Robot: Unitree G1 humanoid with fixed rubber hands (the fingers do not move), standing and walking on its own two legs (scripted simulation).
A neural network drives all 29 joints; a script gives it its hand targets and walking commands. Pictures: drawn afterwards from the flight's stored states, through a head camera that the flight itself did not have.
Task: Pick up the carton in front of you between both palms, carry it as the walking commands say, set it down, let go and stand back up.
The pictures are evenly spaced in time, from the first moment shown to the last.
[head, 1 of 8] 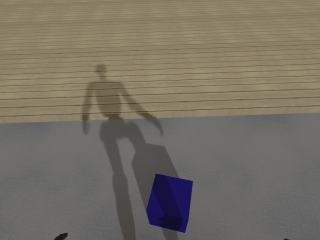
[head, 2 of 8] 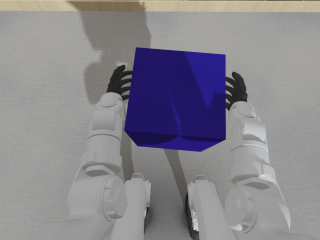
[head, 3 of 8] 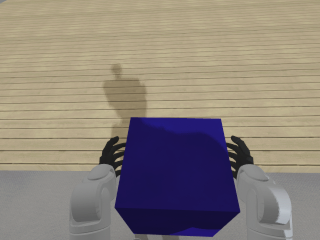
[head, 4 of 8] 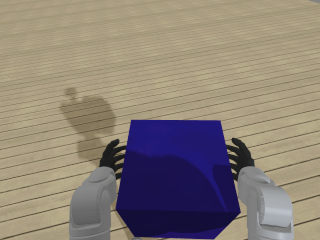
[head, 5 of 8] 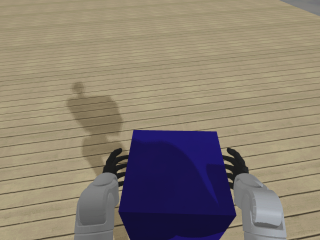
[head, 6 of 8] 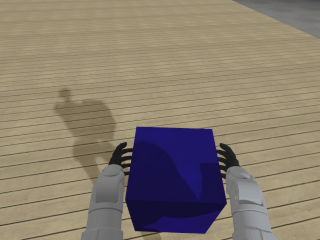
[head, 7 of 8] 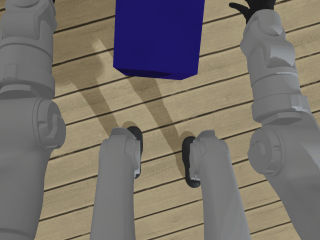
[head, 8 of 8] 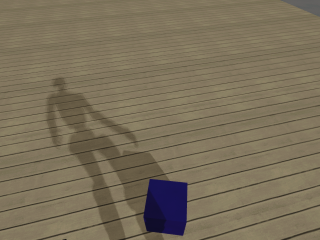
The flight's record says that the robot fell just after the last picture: no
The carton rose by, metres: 0.83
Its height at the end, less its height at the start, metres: +0.07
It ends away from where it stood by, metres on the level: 5.35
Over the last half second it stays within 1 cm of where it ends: yes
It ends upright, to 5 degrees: yes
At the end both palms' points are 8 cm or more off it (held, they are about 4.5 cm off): yes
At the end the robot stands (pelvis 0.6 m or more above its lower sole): yes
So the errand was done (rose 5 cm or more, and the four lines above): yes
